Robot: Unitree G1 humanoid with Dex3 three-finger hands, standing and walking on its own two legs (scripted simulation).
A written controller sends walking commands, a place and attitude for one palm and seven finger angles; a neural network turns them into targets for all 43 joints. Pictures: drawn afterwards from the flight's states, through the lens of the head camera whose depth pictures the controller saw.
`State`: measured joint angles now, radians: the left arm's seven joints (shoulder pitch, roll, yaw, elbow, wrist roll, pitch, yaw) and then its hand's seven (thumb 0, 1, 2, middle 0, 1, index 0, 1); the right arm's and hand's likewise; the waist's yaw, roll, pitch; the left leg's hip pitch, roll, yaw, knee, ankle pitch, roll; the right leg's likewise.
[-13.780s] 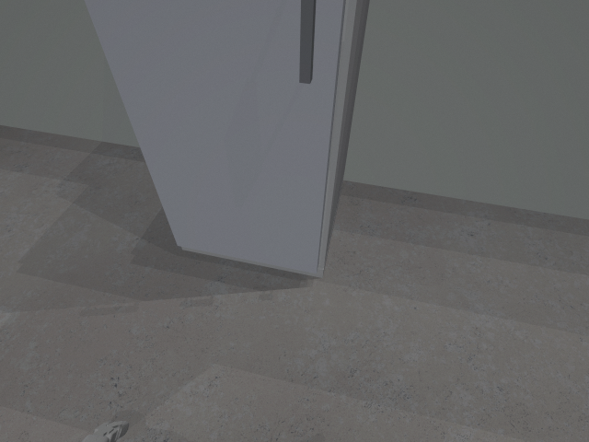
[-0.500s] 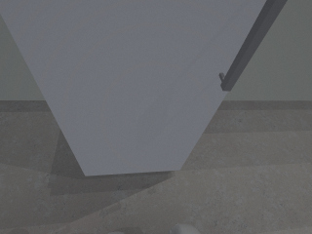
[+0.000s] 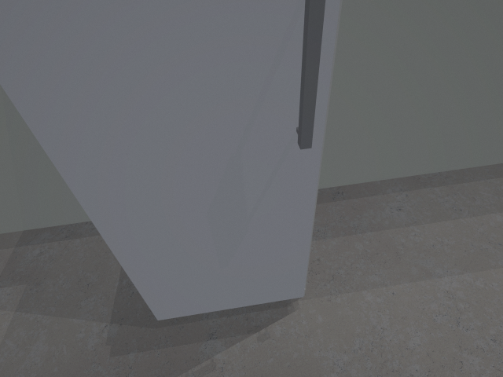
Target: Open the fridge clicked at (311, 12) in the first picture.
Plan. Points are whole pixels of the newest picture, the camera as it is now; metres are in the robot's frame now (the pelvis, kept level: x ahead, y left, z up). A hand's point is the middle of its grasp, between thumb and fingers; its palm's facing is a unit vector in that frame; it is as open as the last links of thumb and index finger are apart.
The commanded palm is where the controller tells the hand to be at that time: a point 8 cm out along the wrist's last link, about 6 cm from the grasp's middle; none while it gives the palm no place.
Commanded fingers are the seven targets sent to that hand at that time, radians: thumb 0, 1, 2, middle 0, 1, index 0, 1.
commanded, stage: come to a stop and stand still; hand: right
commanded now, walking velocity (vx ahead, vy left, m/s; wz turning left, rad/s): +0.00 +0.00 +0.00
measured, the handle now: (306, 78) +0.56 -0.08 +0.24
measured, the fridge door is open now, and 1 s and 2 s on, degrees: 0 0 0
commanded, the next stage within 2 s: look again from close up in 1.60 s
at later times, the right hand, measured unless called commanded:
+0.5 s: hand out of the picture +0.07 -0.14 -0.18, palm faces +0.04 +0.97 -0.23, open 7.2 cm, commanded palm none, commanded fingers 0.00 -0.90 -0.90 0.20 0.30 0.20 0.30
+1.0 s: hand out of the picture -0.04 -0.11 -0.18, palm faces +0.06 +0.99 -0.16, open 7.3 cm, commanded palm none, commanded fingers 0.00 -0.90 -0.90 0.20 0.30 0.20 0.30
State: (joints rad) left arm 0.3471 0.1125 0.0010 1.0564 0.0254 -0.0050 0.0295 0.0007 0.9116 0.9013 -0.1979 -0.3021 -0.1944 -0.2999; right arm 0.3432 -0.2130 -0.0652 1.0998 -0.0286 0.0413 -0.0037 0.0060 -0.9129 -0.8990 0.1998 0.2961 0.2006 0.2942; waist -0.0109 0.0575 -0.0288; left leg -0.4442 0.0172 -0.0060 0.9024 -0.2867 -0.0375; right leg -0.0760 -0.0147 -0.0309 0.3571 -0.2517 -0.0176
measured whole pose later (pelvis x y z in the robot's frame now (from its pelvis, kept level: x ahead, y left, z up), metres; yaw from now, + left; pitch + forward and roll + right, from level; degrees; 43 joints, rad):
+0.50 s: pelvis +0.03 +0.04 -0.01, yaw +0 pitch -1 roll +0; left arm 0.35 0.10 0.01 1.17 0.02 -0.02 0.05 0.00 0.91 0.90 -0.20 -0.30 -0.19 -0.30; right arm 0.20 -0.16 -0.02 1.12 0.00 -0.02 -0.05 0.00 -0.96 -0.90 0.20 0.30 0.20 0.29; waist 0.02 -0.01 0.02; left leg -0.20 0.00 0.08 0.47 -0.25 0.03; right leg -0.07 -0.04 -0.02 0.41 -0.31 0.04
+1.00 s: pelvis -0.01 +0.04 +0.00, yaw +0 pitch -3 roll +0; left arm 0.31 0.13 0.00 1.15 0.02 0.00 0.04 0.00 0.91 0.90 -0.20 -0.30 -0.19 -0.30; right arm 0.31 -0.11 0.00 1.16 -0.01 -0.01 -0.03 0.00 -0.91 -0.90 0.20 0.30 0.20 0.29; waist -0.01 -0.01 0.05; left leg -0.19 -0.01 0.09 0.39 -0.16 0.05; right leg -0.09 -0.06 -0.02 0.38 -0.25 0.04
